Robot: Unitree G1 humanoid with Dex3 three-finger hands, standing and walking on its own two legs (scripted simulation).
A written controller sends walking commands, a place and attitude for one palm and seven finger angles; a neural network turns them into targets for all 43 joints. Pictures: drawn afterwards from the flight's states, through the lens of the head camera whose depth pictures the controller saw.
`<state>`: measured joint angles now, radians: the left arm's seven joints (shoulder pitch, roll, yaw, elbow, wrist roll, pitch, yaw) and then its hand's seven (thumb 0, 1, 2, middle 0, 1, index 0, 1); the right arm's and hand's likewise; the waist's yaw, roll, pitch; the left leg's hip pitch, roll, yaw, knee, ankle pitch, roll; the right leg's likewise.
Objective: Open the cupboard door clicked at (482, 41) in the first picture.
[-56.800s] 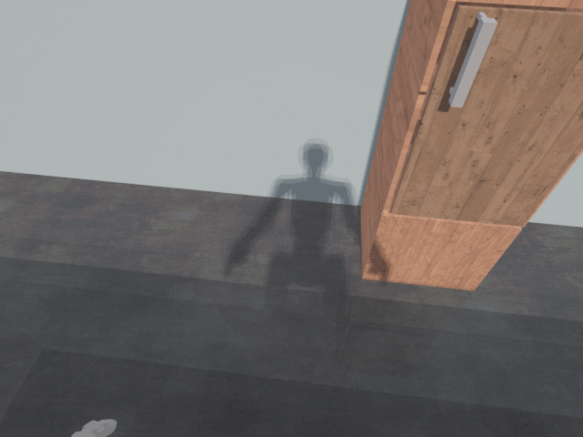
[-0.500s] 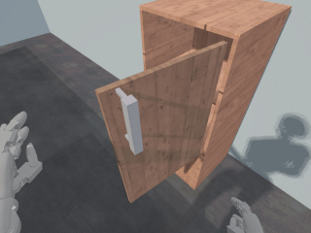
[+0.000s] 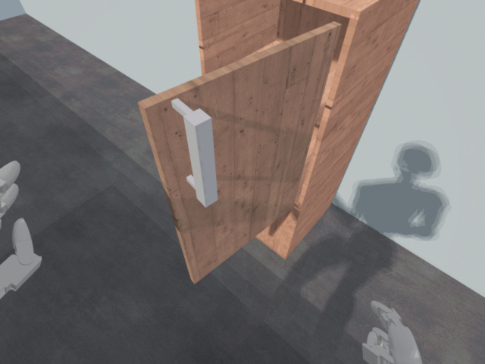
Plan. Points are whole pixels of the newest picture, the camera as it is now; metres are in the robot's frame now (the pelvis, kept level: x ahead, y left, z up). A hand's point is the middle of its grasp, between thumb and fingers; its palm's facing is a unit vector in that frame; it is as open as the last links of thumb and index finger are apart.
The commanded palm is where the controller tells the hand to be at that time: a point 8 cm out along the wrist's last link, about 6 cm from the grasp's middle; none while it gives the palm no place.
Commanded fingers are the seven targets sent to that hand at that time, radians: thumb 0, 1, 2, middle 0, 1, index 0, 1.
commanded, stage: step back with the hand held close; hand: left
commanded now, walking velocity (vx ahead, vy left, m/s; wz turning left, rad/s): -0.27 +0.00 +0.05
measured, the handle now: (194, 156) +0.38 +0.10 +0.16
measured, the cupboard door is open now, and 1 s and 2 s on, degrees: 82 82 82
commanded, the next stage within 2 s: stop stepping back and stand still in 0.60 s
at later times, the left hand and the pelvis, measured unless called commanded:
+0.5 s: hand out of the picture +0.11 +0.29 +0.17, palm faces +0.48 -0.76 -0.43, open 7.4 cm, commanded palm +0.04 +0.32 +0.18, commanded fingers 0.00 0.90 0.90 -0.20 -0.30 -0.20 -0.30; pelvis -0.09 +0.02 -0.01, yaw +2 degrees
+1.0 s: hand out of the picture +0.02 +0.24 +0.17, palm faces +0.40 -0.80 -0.45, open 7.4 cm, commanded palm -0.03 +0.28 +0.18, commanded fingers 0.00 0.90 0.90 -0.20 -0.30 -0.20 -0.30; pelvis -0.19 -0.02 +0.00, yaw -2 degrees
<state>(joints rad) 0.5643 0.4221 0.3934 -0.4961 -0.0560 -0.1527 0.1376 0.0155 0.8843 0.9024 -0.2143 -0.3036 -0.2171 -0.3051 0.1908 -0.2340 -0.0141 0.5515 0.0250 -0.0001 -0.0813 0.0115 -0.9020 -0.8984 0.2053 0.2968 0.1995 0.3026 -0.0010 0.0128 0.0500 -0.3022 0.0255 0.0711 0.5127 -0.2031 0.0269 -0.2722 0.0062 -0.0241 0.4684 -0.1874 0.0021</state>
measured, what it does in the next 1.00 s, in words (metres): walks backwards: right foot, then left foot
